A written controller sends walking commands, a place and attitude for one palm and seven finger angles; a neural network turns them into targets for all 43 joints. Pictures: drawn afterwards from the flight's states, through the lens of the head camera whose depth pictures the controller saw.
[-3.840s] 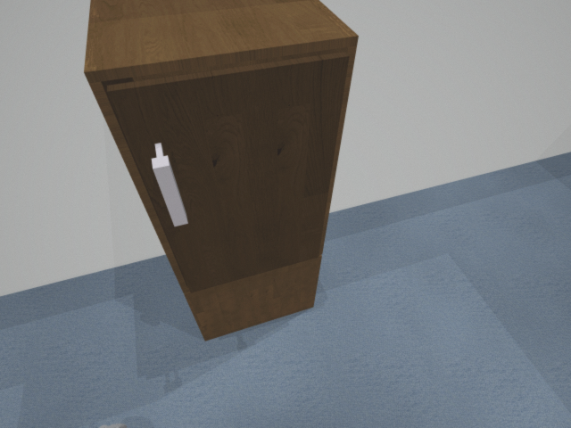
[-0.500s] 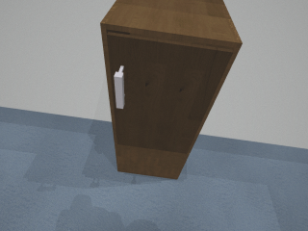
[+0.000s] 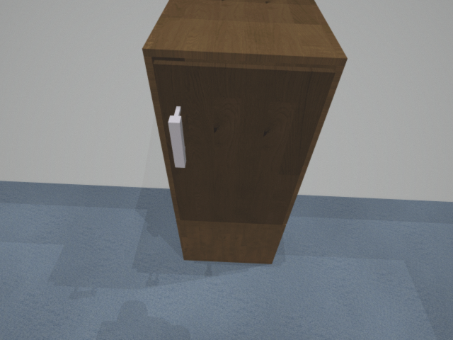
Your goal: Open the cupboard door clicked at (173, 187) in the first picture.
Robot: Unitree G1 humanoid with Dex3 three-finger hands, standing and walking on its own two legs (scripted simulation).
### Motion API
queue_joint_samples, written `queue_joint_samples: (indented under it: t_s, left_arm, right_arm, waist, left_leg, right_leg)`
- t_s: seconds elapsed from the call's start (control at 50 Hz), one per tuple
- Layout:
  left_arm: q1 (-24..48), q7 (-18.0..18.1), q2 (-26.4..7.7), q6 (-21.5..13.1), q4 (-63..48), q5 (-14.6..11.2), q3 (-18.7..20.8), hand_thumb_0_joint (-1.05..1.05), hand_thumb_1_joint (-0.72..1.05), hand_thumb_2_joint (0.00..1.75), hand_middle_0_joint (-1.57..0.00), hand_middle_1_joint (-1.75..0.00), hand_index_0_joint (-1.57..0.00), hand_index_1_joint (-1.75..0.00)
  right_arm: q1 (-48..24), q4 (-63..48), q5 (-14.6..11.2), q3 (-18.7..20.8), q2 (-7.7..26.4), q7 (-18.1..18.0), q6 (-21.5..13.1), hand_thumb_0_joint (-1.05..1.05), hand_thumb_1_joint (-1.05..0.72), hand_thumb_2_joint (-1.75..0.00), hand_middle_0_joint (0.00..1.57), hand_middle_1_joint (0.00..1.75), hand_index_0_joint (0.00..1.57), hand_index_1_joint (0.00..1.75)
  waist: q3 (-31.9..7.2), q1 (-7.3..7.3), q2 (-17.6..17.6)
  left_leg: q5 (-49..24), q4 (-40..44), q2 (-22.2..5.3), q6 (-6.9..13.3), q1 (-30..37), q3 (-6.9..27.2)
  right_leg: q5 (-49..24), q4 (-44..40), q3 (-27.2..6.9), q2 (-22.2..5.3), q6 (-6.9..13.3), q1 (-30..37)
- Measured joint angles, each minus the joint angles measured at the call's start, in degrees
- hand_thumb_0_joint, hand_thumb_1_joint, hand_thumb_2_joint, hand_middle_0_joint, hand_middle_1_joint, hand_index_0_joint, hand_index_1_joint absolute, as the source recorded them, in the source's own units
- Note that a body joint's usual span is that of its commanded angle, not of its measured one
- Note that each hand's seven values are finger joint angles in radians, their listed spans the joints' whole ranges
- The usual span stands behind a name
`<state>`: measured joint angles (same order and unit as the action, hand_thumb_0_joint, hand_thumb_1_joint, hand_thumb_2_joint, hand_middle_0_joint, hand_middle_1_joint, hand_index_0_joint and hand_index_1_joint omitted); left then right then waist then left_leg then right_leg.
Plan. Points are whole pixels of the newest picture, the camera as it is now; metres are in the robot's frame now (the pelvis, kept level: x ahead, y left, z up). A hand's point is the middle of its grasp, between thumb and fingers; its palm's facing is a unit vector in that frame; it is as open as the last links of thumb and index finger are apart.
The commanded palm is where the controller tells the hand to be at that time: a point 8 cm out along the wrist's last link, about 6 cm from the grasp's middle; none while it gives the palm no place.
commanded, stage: come to a stop and stand still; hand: left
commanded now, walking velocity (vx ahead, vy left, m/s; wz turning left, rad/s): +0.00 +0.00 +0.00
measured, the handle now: (179, 137) +0.55 +0.14 +0.04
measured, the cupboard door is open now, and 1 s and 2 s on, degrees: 0 0 0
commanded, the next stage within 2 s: look again from close up in 0.12 s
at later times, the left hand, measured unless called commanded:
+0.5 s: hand out of the picture -0.05 +0.16 -0.18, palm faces +0.05 -0.98 -0.18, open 7.4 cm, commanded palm none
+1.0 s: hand (132, 309) +0.18 +0.17 -0.02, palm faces +0.24 -0.96 -0.15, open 7.5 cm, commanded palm +0.10 +0.21 -0.06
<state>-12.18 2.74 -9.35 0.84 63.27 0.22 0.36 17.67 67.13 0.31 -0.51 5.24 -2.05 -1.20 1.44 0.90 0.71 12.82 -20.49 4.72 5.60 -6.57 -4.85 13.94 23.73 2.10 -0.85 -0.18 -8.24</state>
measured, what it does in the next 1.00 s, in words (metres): stands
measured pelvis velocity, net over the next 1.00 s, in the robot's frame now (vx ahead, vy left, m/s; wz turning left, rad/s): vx -0.02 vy -0.03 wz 0.05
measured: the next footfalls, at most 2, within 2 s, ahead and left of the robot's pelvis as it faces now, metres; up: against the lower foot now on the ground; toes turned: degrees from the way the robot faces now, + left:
none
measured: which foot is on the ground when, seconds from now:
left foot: down 0.00-1.00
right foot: down 0.00-1.00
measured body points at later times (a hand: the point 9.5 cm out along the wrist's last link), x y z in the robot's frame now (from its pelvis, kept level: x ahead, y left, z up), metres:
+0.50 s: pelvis -0.01 +0.00 -0.01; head -0.02 -0.01 +0.44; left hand -0.05 +0.21 -0.17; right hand +0.01 -0.22 -0.17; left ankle -0.01 +0.05 -0.74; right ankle -0.01 -0.12 -0.74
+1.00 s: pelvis -0.02 -0.03 -0.02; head -0.03 -0.05 +0.43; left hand +0.16 +0.22 -0.01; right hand +0.07 -0.28 -0.14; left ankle -0.01 +0.05 -0.74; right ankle -0.01 -0.12 -0.74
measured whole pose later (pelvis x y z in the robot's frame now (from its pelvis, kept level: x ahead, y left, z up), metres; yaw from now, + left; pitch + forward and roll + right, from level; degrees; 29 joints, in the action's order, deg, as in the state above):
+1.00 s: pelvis -0.02 -0.03 -0.02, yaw +3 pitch +2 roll +1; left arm -21.8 4.9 -11.1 -7.9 10.1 -9.6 3.0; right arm 19.3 46.4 -2.1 -0.7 14.8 -3.2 -15.2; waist -3.1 2.5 -2.5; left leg 16.7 -33.9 4.0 3.6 -19.0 -2.8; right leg 18.5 36.2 4.9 -1.0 2.0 -19.4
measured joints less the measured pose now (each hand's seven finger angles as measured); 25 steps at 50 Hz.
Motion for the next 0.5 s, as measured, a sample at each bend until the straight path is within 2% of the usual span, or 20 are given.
queue_joint_samples:
  t_s: [0.22,0.34,0.5]
  left_arm:
    - [-5.5,-0.5,2.1,0.2,3.3,0.2,-0.9,0.01,0.92,0.9,-0.2,-0.3,-0.2,-0.3]
    - [-7.3,-0.2,3.0,-1.8,2.6,0.6,-2.2,0.01,0.91,0.9,-0.2,-0.3,-0.2,-0.3]
    - [-8.7,-0.5,2.9,-1.5,2.0,0.4,-2.2,0.01,0.91,0.9,-0.2,-0.3,-0.2,-0.3]
  right_arm:
    - [-0.3,0.4,-0.2,0.6,1.6,-0.4,-0.1,0.0,-0.91,-0.9,0.2,0.3,0.2,0.3]
    - [-0.3,-4.5,0.4,-0.5,3.6,0.6,-0.5,0.0,-0.91,-0.9,0.2,0.3,0.2,0.3]
    - [-0.7,-6.3,0.3,-0.5,5.1,0.2,-0.3,0.01,-0.93,-0.9,0.2,0.3,0.2,0.3]
  waist:
    - [0.4,-0.95,0.6]
    - [1.2,-1.08,-0.9]
    - [-1.2,-1.37,-2.6]
  left_leg:
    - [-1.2,1.4,0.3,0.3,-0.2,0.0]
    - [1.7,-5.6,0.0,0.6,-4.6,0.7]
    - [2.5,-6.6,0.4,0.7,-3.7,0.2]
  right_leg:
    - [-1.0,-1.0,0.0,-0.3,-0.3,-0.4]
    - [0.9,3.5,1.0,-0.3,0.0,-3.3]
    - [2.4,6.0,0.5,-0.8,-0.1,-3.2]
